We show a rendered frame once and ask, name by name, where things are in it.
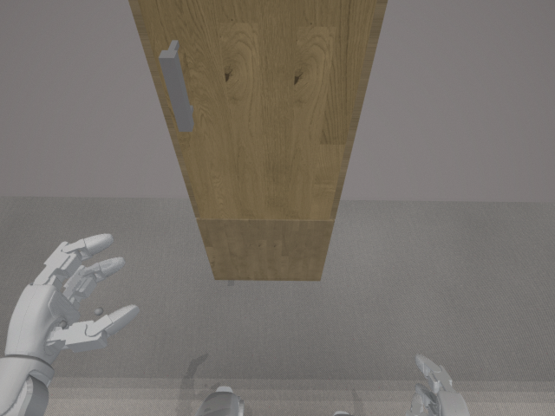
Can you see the handle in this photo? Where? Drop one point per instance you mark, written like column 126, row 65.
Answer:
column 176, row 88

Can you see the cupboard door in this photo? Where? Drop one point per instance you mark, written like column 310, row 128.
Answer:
column 273, row 86

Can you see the robot right hand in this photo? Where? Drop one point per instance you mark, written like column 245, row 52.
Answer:
column 446, row 403

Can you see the robot left thigh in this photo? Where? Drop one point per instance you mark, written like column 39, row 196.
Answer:
column 222, row 404

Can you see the robot left hand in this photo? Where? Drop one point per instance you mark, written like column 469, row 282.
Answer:
column 33, row 328

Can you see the robot left forearm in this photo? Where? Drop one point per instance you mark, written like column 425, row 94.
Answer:
column 24, row 382

